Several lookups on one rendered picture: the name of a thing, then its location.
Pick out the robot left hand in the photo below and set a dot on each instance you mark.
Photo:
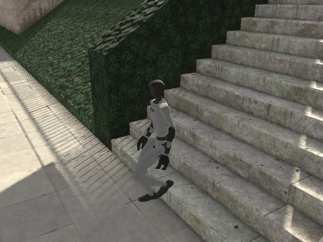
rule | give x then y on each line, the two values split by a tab
164	160

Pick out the robot right forearm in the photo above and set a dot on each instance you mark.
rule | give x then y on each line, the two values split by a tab
150	129

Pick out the robot right hand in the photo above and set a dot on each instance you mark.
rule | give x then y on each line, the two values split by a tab
142	140

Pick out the robot left forearm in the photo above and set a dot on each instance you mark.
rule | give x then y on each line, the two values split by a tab
168	141

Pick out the robot foot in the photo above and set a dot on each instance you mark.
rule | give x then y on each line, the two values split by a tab
163	190
147	197

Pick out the right robot foot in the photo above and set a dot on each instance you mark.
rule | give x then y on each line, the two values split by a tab
147	197

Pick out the robot left upper arm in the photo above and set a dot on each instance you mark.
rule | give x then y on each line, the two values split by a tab
165	111

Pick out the left robot foot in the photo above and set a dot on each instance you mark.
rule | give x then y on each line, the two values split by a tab
163	190

